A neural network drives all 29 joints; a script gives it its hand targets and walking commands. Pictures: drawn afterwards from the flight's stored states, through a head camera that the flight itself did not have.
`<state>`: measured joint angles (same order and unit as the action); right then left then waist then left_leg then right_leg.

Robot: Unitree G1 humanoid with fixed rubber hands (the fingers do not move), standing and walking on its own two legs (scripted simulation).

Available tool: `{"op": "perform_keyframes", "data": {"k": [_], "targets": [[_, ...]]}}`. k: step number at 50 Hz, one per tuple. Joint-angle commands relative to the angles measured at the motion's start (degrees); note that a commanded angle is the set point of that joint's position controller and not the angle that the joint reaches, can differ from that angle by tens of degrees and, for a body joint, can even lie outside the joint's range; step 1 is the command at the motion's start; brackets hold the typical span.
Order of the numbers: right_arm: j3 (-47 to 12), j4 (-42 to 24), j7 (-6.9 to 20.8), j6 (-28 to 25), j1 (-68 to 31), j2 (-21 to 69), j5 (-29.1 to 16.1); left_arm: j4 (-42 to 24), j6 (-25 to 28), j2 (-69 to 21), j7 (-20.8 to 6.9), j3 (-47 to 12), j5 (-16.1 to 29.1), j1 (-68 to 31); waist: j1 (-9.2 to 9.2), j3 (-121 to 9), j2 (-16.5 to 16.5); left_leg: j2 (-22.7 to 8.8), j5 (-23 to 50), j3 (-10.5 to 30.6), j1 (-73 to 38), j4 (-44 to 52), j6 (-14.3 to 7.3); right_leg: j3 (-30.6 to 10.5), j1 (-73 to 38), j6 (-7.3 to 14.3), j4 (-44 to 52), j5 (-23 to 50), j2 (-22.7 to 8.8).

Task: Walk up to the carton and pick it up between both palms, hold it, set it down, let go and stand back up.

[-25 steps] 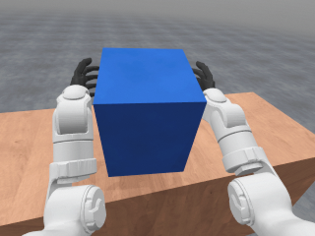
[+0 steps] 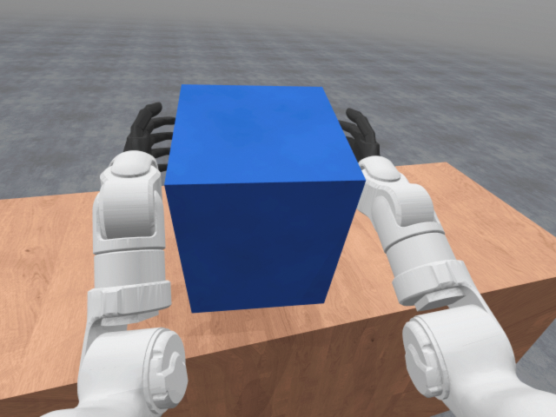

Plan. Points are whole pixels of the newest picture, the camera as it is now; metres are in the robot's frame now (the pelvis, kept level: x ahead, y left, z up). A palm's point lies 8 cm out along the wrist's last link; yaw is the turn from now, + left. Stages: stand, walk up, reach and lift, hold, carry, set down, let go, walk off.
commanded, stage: hold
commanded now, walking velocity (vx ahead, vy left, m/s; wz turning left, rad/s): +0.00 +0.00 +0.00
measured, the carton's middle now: (256, 200) +0.38 +0.01 +0.20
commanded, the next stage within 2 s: none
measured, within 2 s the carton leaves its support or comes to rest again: neither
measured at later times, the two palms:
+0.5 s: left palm (141, 161) +0.36 +0.16 +0.27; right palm (364, 164) +0.37 -0.14 +0.27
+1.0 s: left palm (137, 169) +0.36 +0.16 +0.26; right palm (360, 166) +0.37 -0.13 +0.26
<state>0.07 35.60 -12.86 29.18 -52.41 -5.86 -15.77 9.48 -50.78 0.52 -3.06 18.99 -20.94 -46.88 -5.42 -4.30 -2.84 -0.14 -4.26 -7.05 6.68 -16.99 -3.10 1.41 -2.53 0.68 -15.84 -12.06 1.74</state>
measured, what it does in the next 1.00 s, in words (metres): stands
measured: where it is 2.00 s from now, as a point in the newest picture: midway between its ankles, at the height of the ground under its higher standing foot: outside the picture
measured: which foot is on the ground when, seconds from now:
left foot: down 0.00-1.00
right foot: down 0.00-1.00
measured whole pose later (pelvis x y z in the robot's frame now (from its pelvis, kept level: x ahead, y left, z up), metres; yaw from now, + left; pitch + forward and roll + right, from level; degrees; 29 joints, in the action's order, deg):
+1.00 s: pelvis +0.00 +0.00 +0.00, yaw +0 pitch -7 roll -1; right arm -1.3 36.0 -12.9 29.2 -52.4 -6.1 -16.7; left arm 7.4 -51.1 -0.9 -3.4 20.5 -21.7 -45.3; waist -5.1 -3.5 -2.8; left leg -0.1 -4.2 -6.8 5.9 -16.9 -2.9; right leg 1.6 -3.5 0.8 -15.5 -12.0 1.8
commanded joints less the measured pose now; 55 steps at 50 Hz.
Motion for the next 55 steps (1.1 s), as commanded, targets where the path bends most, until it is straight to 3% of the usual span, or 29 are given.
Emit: {"op": "perform_keyframes", "data": {"k": [1, 40, 41, 46, 55], "targets": [[-13.9, -15.1, 5.2, -2.9, -42.9, 31.1, -5.9, -3.3, 2.8, -28.2, -8.4, -24.1, 11.6, -35.2, -0.36, -16.6, 3.8, -1.2, 3.6, 5.1, -21.2, -0.6, 1.9, 0.2, 11.9, -3.9, 3.9, 7.0, 0.8], [-13.9, -15.1, 5.1, -2.9, -43.0, 31.1, -6.0, -3.3, 2.8, -28.2, -8.4, -24.1, 11.5, -35.2, -0.34, -16.6, 3.8, -1.2, 3.7, 5.1, -21.2, -0.6, 1.9, 0.2, 11.8, -4.0, 3.9, 7.1, 0.8], [-14.4, -13.2, 5.4, -2.4, -42.4, 30.5, -6.5, -2.2, 2.6, -28.0, -8.3, -21.1, 9.7, -33.4, 0.55, -14.7, 4.2, -0.9, 3.1, 4.8, -21.6, -0.2, 2.6, 0.8, 11.9, -3.6, 4.2, 6.5, 1.0], [-15.3, -15.4, 5.4, -2.7, -42.4, 31.3, -7.4, -5.2, 2.6, -28.2, -8.5, -22.2, 10.0, -33.9, 0.07, -16.8, 3.7, -0.8, 5.6, 4.7, -22.7, -0.9, 3.2, 0.9, 10.8, -4.0, 3.9, 9.3, 1.3], [-14.0, -14.2, 5.4, -2.6, -42.4, 31.6, -6.1, -4.2, 3.0, -28.3, -8.3, -23.0, 10.5, -35.1, -0.33, -15.5, 4.3, -0.9, 1.4, 4.9, -21.2, -0.1, 3.0, 1.0, 12.0, -3.9, 4.2, 5.4, 1.1]]}}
